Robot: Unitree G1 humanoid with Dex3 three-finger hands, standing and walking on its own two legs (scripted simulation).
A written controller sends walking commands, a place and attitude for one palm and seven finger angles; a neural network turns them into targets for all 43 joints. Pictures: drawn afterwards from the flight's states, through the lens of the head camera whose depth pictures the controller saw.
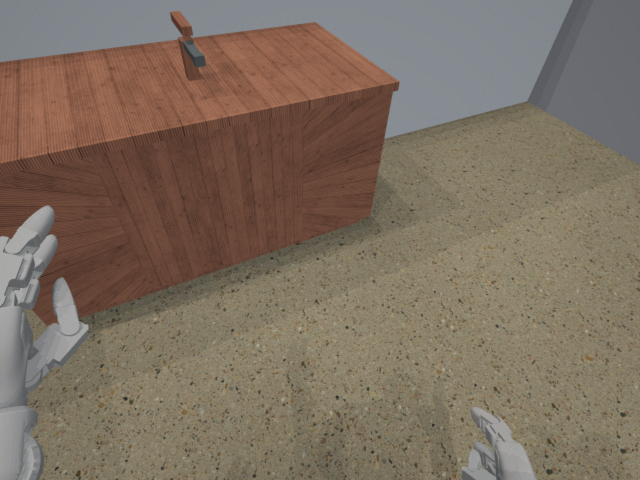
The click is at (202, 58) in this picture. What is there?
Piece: tap's lever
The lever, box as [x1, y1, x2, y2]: [192, 52, 205, 67]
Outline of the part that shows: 201,52 192,54 193,62 196,67 205,65 204,56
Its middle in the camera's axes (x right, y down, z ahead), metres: -0.34 -0.49 +1.05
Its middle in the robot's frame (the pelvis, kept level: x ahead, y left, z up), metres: +1.10 +0.40 +0.04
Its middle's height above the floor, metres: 0.81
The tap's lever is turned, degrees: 0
